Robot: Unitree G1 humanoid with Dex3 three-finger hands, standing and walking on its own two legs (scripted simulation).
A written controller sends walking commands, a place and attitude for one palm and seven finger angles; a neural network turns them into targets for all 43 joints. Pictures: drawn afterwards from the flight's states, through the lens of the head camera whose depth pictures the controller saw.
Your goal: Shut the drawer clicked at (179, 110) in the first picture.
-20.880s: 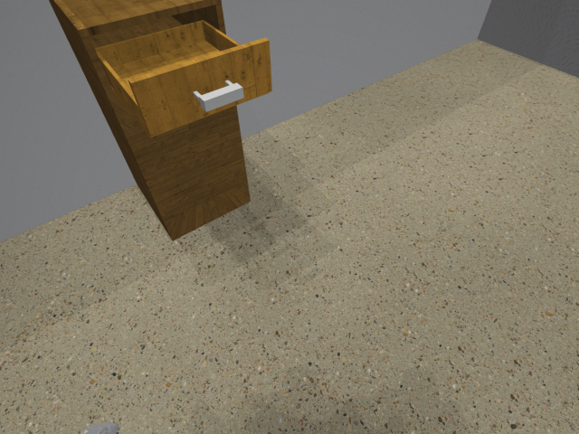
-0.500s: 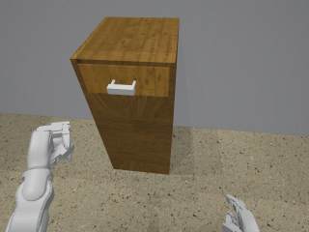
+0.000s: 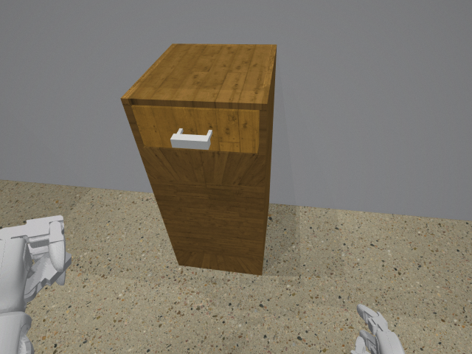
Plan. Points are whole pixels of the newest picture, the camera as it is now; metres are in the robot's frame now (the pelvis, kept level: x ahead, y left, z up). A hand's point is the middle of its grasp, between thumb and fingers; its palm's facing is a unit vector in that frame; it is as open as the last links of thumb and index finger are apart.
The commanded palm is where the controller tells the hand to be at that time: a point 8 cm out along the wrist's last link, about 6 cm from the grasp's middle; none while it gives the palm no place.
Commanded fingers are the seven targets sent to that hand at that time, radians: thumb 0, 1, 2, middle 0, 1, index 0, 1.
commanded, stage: step back with the hand held close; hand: left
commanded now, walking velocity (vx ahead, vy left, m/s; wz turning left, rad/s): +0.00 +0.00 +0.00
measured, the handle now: (192, 136) +0.65 +0.22 +0.02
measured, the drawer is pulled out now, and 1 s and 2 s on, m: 0.00 0.00 0.00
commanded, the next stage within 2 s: stop stepping back and stand still in 1.62 s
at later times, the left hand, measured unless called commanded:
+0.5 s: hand (63, 264) +0.17 +0.25 +0.16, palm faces +0.34 -0.79 -0.51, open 3.3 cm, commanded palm +0.11 +0.29 +0.18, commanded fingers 0.00 0.90 0.90 -1.40 -1.60 -1.40 -1.60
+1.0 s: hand (43, 290) +0.13 +0.25 +0.16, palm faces +0.37 -0.81 -0.45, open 3.2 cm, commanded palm +0.07 +0.30 +0.18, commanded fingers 0.00 0.90 0.90 -1.40 -1.60 -1.40 -1.60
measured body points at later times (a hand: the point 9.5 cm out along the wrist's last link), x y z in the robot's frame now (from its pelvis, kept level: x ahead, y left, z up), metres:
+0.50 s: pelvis -0.02 +0.01 -0.01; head -0.01 +0.00 +0.44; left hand +0.15 +0.29 +0.18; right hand +0.13 -0.24 -0.10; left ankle -0.05 +0.10 -0.74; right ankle +0.05 -0.10 -0.74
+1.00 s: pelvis -0.07 +0.02 -0.02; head -0.06 +0.03 +0.43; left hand +0.11 +0.29 +0.19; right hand +0.09 -0.23 -0.09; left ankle -0.05 +0.10 -0.74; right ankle +0.05 -0.10 -0.74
